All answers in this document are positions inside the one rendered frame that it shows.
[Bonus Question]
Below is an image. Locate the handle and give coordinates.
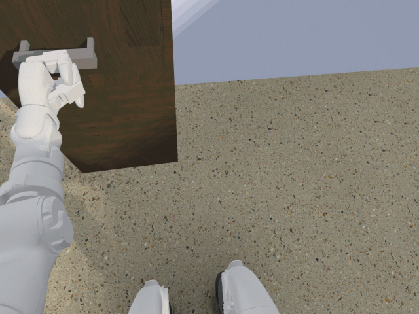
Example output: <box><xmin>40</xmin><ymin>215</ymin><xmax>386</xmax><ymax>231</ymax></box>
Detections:
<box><xmin>12</xmin><ymin>37</ymin><xmax>97</xmax><ymax>70</ymax></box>

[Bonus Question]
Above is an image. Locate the robot left shin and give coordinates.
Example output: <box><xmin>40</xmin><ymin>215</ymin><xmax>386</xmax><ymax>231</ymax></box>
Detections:
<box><xmin>144</xmin><ymin>280</ymin><xmax>159</xmax><ymax>287</ymax></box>

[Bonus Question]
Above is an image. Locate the robot left hand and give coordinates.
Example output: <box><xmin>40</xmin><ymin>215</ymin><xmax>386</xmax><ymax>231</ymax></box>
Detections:
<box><xmin>18</xmin><ymin>49</ymin><xmax>85</xmax><ymax>116</ymax></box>

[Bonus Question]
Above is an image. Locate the drawer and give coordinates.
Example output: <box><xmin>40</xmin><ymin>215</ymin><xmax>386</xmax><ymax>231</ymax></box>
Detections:
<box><xmin>0</xmin><ymin>0</ymin><xmax>166</xmax><ymax>80</ymax></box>

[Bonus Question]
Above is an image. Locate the cabinet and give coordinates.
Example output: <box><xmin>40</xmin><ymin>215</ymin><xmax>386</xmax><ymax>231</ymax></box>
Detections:
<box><xmin>0</xmin><ymin>0</ymin><xmax>178</xmax><ymax>173</ymax></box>

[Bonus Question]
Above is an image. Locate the robot right thigh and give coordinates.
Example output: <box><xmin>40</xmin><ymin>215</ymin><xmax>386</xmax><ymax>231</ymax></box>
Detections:
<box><xmin>221</xmin><ymin>266</ymin><xmax>280</xmax><ymax>314</ymax></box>

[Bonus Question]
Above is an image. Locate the left robot forearm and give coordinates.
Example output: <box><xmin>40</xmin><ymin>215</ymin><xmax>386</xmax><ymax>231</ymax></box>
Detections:
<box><xmin>0</xmin><ymin>105</ymin><xmax>64</xmax><ymax>206</ymax></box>

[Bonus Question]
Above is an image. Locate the left robot upper arm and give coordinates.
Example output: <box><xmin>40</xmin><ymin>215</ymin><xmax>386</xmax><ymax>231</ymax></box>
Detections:
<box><xmin>0</xmin><ymin>196</ymin><xmax>73</xmax><ymax>314</ymax></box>

